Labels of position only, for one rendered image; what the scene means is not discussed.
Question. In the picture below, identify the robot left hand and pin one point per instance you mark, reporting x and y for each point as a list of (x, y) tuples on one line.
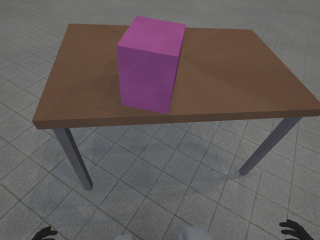
[(44, 232)]

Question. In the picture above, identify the right robot thigh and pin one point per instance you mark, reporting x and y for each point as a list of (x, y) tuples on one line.
[(194, 233)]

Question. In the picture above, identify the carton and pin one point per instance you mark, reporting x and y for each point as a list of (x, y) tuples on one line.
[(148, 56)]

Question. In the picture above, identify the robot right hand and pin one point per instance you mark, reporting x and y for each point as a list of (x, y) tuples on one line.
[(298, 231)]

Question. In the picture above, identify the table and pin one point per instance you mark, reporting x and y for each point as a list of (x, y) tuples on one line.
[(223, 75)]

